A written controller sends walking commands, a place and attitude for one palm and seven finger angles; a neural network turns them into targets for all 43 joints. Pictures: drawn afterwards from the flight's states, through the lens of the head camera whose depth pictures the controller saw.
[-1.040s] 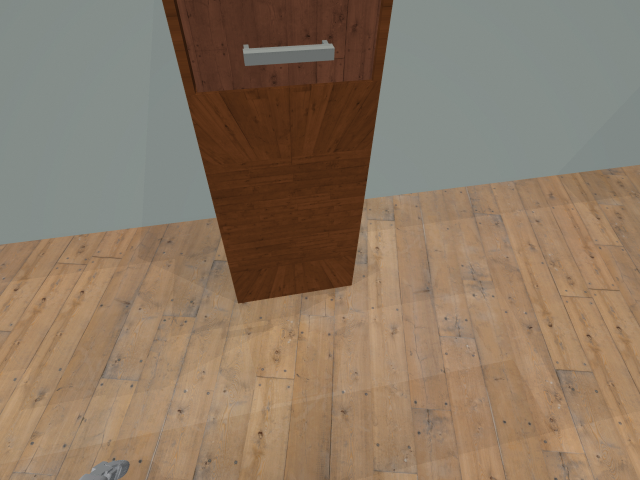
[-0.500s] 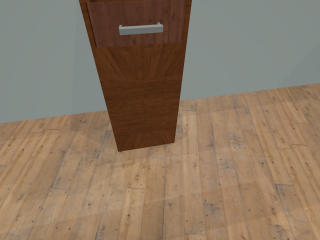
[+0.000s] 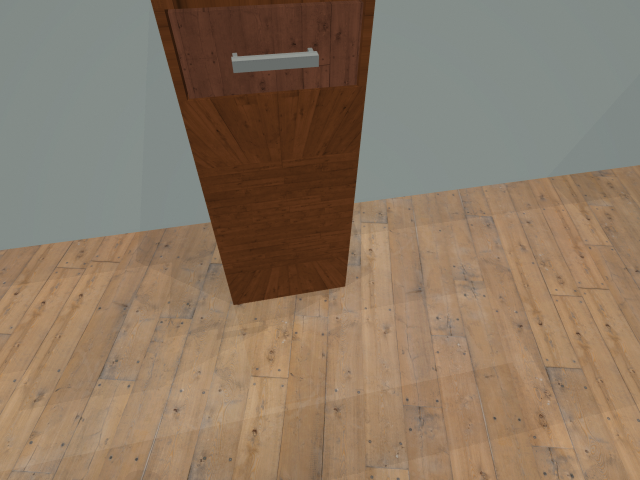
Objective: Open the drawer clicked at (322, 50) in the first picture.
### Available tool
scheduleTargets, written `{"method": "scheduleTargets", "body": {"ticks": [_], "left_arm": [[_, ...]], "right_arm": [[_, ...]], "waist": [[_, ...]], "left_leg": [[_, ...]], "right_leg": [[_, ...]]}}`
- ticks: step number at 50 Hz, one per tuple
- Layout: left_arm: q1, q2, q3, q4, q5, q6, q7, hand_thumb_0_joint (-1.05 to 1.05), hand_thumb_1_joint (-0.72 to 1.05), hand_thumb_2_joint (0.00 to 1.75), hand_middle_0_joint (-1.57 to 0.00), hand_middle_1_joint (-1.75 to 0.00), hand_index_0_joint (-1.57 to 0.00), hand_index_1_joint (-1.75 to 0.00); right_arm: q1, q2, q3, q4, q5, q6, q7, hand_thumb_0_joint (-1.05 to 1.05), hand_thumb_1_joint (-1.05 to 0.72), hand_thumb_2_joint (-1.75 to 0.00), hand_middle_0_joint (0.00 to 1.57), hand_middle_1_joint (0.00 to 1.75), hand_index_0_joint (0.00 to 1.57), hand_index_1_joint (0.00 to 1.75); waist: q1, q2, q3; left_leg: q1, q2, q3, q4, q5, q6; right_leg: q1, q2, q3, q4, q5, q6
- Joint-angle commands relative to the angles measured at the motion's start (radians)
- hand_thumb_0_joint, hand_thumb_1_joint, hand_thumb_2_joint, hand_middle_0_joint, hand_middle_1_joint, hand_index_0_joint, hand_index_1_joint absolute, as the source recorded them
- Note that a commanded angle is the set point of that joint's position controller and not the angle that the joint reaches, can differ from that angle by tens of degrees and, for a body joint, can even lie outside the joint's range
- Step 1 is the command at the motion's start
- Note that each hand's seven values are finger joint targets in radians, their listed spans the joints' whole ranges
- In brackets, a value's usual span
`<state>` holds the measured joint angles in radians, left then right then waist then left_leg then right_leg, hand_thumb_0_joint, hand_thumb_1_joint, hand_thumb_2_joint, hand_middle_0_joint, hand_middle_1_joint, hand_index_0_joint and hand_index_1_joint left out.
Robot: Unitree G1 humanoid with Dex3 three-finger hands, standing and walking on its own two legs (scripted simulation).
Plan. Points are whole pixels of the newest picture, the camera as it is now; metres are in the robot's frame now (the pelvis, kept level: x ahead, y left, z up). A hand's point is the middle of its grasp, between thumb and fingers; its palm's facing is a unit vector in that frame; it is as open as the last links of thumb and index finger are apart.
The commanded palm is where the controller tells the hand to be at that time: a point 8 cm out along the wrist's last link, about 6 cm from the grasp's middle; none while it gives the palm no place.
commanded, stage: look at it before walking up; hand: left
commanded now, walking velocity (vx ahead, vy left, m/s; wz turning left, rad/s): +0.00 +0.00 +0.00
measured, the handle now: (274, 57) +0.87 +0.15 +0.14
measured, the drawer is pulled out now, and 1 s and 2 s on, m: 0.00 0.00 0.00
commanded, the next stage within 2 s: turn to face it in 0.40 s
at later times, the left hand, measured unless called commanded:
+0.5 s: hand out of the picture +0.08 +0.25 -0.16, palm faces -0.02 -0.94 -0.33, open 7.3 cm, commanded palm none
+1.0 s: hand out of the picture +0.02 +0.22 -0.19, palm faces +0.10 -0.97 -0.23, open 7.3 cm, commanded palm none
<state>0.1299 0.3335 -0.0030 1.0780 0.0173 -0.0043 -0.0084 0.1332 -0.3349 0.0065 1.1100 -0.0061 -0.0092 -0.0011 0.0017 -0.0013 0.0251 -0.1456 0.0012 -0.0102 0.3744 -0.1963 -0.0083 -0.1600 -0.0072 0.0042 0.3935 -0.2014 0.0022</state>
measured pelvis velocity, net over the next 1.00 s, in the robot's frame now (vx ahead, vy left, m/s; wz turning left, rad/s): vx -0.01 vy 0.02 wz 0.10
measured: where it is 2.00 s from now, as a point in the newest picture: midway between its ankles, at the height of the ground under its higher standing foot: outside the picture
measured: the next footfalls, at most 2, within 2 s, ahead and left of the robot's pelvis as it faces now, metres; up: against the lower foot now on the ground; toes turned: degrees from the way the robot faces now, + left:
right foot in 1.22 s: -0.01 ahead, -0.12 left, +0.00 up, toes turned +10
left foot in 1.58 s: +0.02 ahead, +0.13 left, +0.00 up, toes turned +20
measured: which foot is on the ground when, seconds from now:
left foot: down 0.00-1.00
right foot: down 0.00-0.96, up 0.98-1.00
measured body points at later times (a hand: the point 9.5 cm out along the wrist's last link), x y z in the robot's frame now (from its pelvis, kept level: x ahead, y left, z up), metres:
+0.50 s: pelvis +0.01 +0.00 +0.00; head +0.01 +0.00 +0.45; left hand +0.08 +0.30 -0.13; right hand +0.09 -0.29 -0.13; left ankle +0.01 +0.13 -0.75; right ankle +0.01 -0.12 -0.75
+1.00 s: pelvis -0.01 +0.02 -0.02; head +0.01 +0.03 +0.43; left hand +0.02 +0.27 -0.17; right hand +0.06 -0.22 -0.16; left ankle +0.01 +0.13 -0.75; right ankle +0.00 -0.12 -0.74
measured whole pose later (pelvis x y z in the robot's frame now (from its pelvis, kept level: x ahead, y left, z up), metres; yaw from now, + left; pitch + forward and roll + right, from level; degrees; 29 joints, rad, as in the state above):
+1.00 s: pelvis -0.01 +0.02 -0.02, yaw +5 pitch -1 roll +0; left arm 0.19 0.24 0.02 1.01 0.02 0.05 0.02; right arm 0.20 -0.19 0.00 1.03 -0.01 0.04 0.00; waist 0.01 -0.04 0.07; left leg -0.30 -0.07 -0.08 0.58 -0.26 0.02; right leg -0.29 -0.06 -0.04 0.65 -0.37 0.03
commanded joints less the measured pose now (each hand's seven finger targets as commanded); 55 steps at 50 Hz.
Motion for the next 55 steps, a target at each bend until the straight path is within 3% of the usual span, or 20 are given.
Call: {"method": "scheduleTargets", "body": {"ticks": [1,27,34,42,44,45,46,47,48,49,51,52,55], "left_arm": [[-0.046,0.212,0.039,-0.064,-0.005,-0.023,0.018,0.0,0.9,0.9,-0.2,-0.3,-0.2,-0.3],[-0.041,0.218,0.042,-0.059,-0.007,-0.024,0.02,0.0,0.9,0.9,-0.2,-0.3,-0.2,-0.3],[0.037,0.117,0.03,-0.067,-0.007,0.011,0.036,0.0,0.9,0.9,-0.2,-0.3,-0.2,-0.3],[0.035,0.125,0.051,-0.129,-0.002,0.024,0.043,0.0,0.9,0.9,-0.2,-0.3,-0.2,-0.3],[0.027,0.107,0.052,-0.143,-0.001,0.027,0.044,0.0,0.9,0.9,-0.2,-0.3,-0.2,-0.3],[0.019,0.093,0.053,-0.149,0.0,0.029,0.043,0.0,0.9,0.9,-0.2,-0.3,-0.2,-0.3],[0.021,0.072,0.051,-0.156,-0.002,0.032,0.042,0.0,0.9,0.9,-0.2,-0.3,-0.2,-0.3],[0.025,0.047,0.051,-0.158,-0.004,0.032,0.043,0.0,0.9,0.9,-0.2,-0.3,-0.2,-0.3],[0.032,0.033,0.049,-0.162,-0.004,0.029,0.043,0.0,0.9,0.9,-0.2,-0.3,-0.2,-0.3],[0.042,0.023,0.05,-0.161,-0.006,0.029,0.046,0.0,0.9,0.9,-0.2,-0.3,-0.2,-0.3],[0.067,0.008,0.055,-0.153,-0.006,0.032,0.047,0.0,0.9,0.9,-0.2,-0.3,-0.2,-0.3],[0.078,-0.003,0.054,-0.151,-0.007,0.032,0.045,0.0,0.9,0.9,-0.2,-0.3,-0.2,-0.3],[0.097,-0.041,0.051,-0.149,-0.012,0.027,0.041,0.0,0.9,0.9,-0.2,-0.3,-0.2,-0.3]], "right_arm": [[-0.052,-0.205,-0.041,-0.064,-0.004,-0.027,-0.01,0.0,-0.9,-0.9,0.2,0.3,0.2,0.3],[-0.069,-0.212,-0.039,-0.067,-0.002,-0.025,-0.013,0.0,-0.9,-0.9,0.2,0.3,0.2,0.3],[-0.012,-0.087,-0.021,-0.081,-0.004,0.009,-0.008,0.0,-0.9,-0.9,0.2,0.3,0.2,0.3],[0.048,-0.055,-0.045,-0.124,-0.006,0.034,-0.004,0.0,-0.9,-0.9,0.2,0.3,0.2,0.3],[0.064,-0.048,-0.05,-0.131,-0.007,0.035,-0.002,0.0,-0.9,-0.9,0.2,0.3,0.2,0.3],[0.073,-0.051,-0.052,-0.131,-0.01,0.034,-0.002,0.0,-0.9,-0.9,0.2,0.3,0.2,0.3],[0.075,-0.062,-0.053,-0.137,-0.012,0.031,-0.001,0.0,-0.9,-0.9,0.2,0.3,0.2,0.3],[0.081,-0.082,-0.057,-0.141,-0.015,0.025,-0.004,0.0,-0.9,-0.9,0.2,0.3,0.2,0.3],[0.083,-0.101,-0.064,-0.146,-0.012,0.02,-0.009,0.0,-0.9,-0.9,0.2,0.3,0.2,0.3],[0.094,-0.095,-0.069,-0.15,-0.011,0.017,-0.016,0.0,-0.9,-0.9,0.2,0.3,0.2,0.3],[0.098,-0.085,-0.072,-0.153,-0.012,0.018,-0.026,0.0,-0.9,-0.9,0.2,0.3,0.2,0.3],[0.095,-0.08,-0.074,-0.155,-0.013,0.021,-0.028,0.0,-0.9,-0.9,0.2,0.3,0.2,0.3],[0.115,-0.066,-0.082,-0.154,-0.017,0.026,-0.033,0.0,-0.9,-0.9,0.2,0.3,0.2,0.3]], "waist": [[0.0,0.002,-0.045],[0.001,0.003,-0.06],[0.011,-0.004,-0.061],[-0.005,-0.104,-0.049],[-0.013,-0.073,-0.043],[-0.018,-0.027,-0.028],[-0.017,0.046,-0.015],[-0.016,0.133,-0.01],[-0.008,0.191,-0.016],[-0.012,0.202,-0.023],[-0.006,0.199,-0.041],[-0.004,0.203,-0.054],[-0.01,0.16,-0.104]], "left_leg": [[-0.008,0.107,-0.098,-0.066,0.068,0.036],[0.019,0.114,-0.097,-0.061,0.18,0.034],[-0.067,0.096,-0.098,0.032,0.223,0.02],[-0.115,0.043,-0.071,0.198,0.103,0.012],[-0.118,0.052,-0.105,0.183,0.097,0.024],[-0.13,0.07,-0.146,0.142,0.092,0.035],[-0.159,0.103,-0.227,0.067,0.082,0.058],[-0.182,0.169,-0.352,-0.029,0.09,0.1],[-0.166,0.217,-0.441,-0.08,0.158,0.152],[-0.14,0.236,-0.475,-0.101,0.206,0.19],[-0.084,0.238,-0.463,-0.084,0.254,0.221],[-0.064,0.222,-0.433,-0.067,0.261,0.218],[0.003,0.19,-0.416,-0.03,0.326,0.207]], "right_leg": [[0.001,-0.111,0.113,-0.08,0.045,-0.033],[0.044,-0.118,0.086,-0.062,0.18,-0.028],[0.046,-0.144,0.051,0.012,0.194,-0.004],[-0.054,-0.237,0.079,0.014,0.093,-0.067],[-0.095,-0.215,0.048,0.048,0.03,-0.056],[-0.116,-0.182,0.018,0.085,-0.027,-0.038],[-0.119,-0.124,-0.023,0.147,-0.085,-0.009],[-0.109,-0.056,-0.063,0.24,-0.126,0.02],[-0.127,-0.024,-0.057,0.331,-0.202,0.029],[-0.159,-0.022,-0.022,0.417,-0.289,0.026],[-0.216,-0.027,0.018,0.501,-0.33,0.019],[-0.22,-0.025,0.021,0.492,-0.32,0.019],[-0.189,-0.003,0.013,0.376,-0.285,0.025]]}}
